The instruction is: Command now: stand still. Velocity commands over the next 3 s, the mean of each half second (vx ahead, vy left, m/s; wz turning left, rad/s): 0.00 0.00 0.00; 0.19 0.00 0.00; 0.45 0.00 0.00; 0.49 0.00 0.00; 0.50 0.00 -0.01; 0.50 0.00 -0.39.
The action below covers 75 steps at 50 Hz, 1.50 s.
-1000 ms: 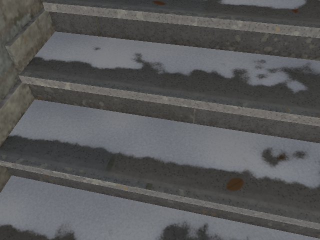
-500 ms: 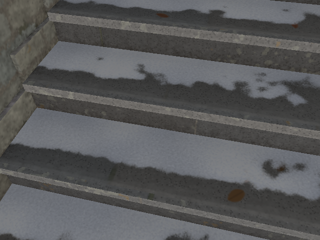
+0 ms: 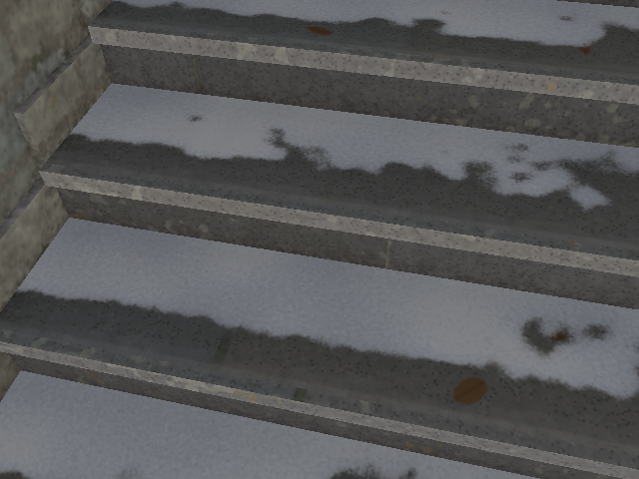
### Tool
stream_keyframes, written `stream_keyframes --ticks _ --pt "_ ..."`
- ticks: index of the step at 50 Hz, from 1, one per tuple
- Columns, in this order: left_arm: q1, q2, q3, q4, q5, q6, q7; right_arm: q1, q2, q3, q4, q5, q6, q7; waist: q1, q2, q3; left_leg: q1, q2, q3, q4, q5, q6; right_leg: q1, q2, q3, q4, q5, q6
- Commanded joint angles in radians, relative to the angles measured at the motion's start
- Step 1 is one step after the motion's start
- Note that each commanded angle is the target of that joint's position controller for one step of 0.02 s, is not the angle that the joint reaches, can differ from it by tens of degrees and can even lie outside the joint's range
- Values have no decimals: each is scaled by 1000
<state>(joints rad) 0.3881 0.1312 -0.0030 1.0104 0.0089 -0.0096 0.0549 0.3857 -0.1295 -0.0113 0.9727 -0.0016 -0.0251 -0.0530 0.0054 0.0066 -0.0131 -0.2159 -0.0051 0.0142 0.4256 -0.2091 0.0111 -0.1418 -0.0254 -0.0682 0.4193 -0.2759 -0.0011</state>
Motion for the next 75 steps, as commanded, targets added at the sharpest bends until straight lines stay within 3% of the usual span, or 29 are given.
stream_keyframes --ticks 1,2,4,6,32,36,42,44,46,47,48,54,55,56,58,59,60,61,62,64,65,66,67,69,70,71,72,73,75 --pt "84 75 9 -13 -1 -5 4 75 -67 -11 -11 1 -6 -2 0 -3 83 -24 100 -79 -74 127 44 -46 -90 76 -82 97 -44" --pt "86 73 8 -12 -1 -5 4 76 -67 -10 -7 1 -6 -2 0 -3 84 -24 100 -79 -73 129 44 -46 -91 76 -83 98 -44" --pt "49 48 1 -1 28 8 -157 -35 -101 -23 -22 -25 15 142 -1 -7 102 -64 8 -18 -129 -85 51 -87 -4 16 -104 -50 -36" --pt "77 63 11 16 32 11 -195 -7 -80 -27 7 -25 33 171 -6 -10 101 -55 10 -7 -111 -41 68 -100 -16 13 -90 -7 -55" --pt "130 25 -9 72 8 -14 -155 -69 -92 -7 68 2 -11 144 -10 -19 26 -32 12 3 1 104 63 -115 -13 13 -1 108 -36" --pt "147 116 36 68 63 -17 -125 -88 -157 -43 47 -39 -21 121 15 -49 132 -185 17 -22 13 -372 138 -163 -78 108 -54 -343 -151" --pt "28 117 49 19 47 -34 -69 -89 -56 -35 -3 -25 -62 64 -13 -110 114 -106 1 73 120 -134 180 -158 -282 319 -207 -250 -301" --pt "4 114 53 10 58 -13 -77 81 -57 -44 66 -29 -74 74 -68 -41 60 146 -5 63 77 -55 175 -238 -158 142 1 -25 -260" --pt "-13 38 29 -7 81 -25 -118 515 -180 -69 193 -55 -70 67 -213 270 -28 600 308 -528 -134 263 445 -748 71 -11 735 -84 -112" --pt "-13 61 46 11 43 -55 -120 608 -207 -56 236 -89 -60 80 -232 222 40 582 414 -653 -177 252 478 -967 99 158 1289 -173 -142" --pt "-228 74 54 -95 -28 -87 -65 284 -236 -76 132 -40 -64 42 -129 48 95 426 399 -460 -218 96 356 -972 -15 67 1375 -162 -101" --pt "-414 -83 -30 -342 -11 -34 -23 190 -92 -1 177 -49 -114 60 -18 63 185 126 327 -235 -290 -193 196 -1314 -34 77 1872 -280 -157" --pt "-350 -48 -45 -310 9 -23 -93 276 43 53 215 -177 -78 66 -20 127 133 82 274 -207 -272 -129 240 -1354 -53 167 1837 -178 -331" --pt "-356 -24 -41 -338 24 -25 -113 200 6 55 188 -197 -68 86 37 19 137 -20 233 -126 -313 -140 213 -1265 -88 114 1552 -27 -363" --pt "-593 43 -48 -435 25 2 -139 1 -96 41 67 -116 -58 118 60 -15 69 -511 168 -23 -571 -49 240 -690 -85 -31 1101 -88 -297" --pt "-657 23 -48 -449 18 11 -163 37 -147 40 36 -58 -80 121 53 134 27 -586 186 -49 -564 342 288 -478 -13 -124 1182 -104 -189" --pt "-589 22 -48 -432 3 25 -168 74 -245 24 69 -57 -90 129 116 174 -24 -436 222 -9 -439 1003 317 -447 39 -148 1137 -20 -143" --pt "-300 10 -41 -307 -15 10 -61 140 -245 -8 94 58 -98 44 98 25 -10 -51 194 69 -250 1315 205 -484 65 -230 934 -306 -150" --pt "-165 -1 -43 -249 -35 -7 -25 231 -257 -5 129 65 -92 14 122 86 -98 79 224 23 -33 1559 189 -398 110 -234 844 -318 -150" --pt "36 155 15 -192 21 -30 2 175 -259 -34 94 35 -103 21 231 144 -206 -8 183 -1 526 1318 125 -130 -1 211 487 -457 -206" --pt "277 273 15 -84 69 -4 -67 141 -39 18 61 -138 -73 191 236 -356 -330 -580 -101 -173 943 238 164 203 -204 867 65 -108 -430" --pt "360 293 47 -83 105 -8 -88 100 -108 -28 62 -76 -77 220 257 -300 -155 -773 -116 -404 1357 244 202 73 -249 1067 -66 -452 -379" --pt "230 230 46 -27 75 -19 -99 6 -83 -29 50 -21 -82 200 190 -184 71 -919 -107 -345 1553 304 230 -143 -235 930 -50 -484 -351" --pt "-19 44 4 12 54 -36 -113 -95 -49 -1 -27 -54 -59 137 48 51 -31 -952 -80 -315 1640 302 285 -232 -226 678 -5 -277 -359" --pt "-83 -21 8 41 -2 -81 -78 -148 37 8 -179 -61 -68 83 -94 -14 -3 -842 -59 -187 1660 91 171 -302 -212 504 -54 -318 -190" --pt "-120 -30 -2 70 -3 -112 -65 -174 56 22 -200 -47 -51 70 -121 -5 60 -886 -22 -178 1609 21 143 -386 -184 371 -64 -288 -147" --pt "-83 -42 -2 95 4 -132 -62 -184 75 31 -217 -41 -35 59 -118 16 90 -909 -8 -175 1629 37 134 -424 -172 317 -66 -204 -137" --pt "-235 -45 -22 41 119 -96 -113 -210 -27 39 -163 18 1 96 -112 71 -52 -839 41 -145 1473 212 260 -519 -151 254 -121 -118 -189" --pt "-115 2 -16 41 142 -99 -114 -226 6 48 -181 -10 5 136 -116 -96 -10 -863 42 -34 1686 85 286 -511 -99 157 -170 40 -217"
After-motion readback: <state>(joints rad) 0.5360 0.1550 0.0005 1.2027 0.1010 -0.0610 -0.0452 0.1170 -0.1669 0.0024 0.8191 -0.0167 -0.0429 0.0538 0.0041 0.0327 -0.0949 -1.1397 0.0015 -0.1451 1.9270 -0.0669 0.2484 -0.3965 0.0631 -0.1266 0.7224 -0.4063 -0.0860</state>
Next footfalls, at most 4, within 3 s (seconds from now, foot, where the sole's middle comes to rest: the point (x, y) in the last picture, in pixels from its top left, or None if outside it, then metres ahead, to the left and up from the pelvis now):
1.26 right None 0.36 -0.10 -0.62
1.76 left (293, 342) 0.67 0.09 -0.47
2.22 right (382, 173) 0.97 -0.08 -0.31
2.68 left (272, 14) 1.32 0.15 -0.16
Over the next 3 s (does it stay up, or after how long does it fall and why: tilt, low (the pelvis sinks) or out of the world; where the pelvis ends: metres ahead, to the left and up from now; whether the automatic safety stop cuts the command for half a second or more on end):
stays up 1.30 0.04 0.61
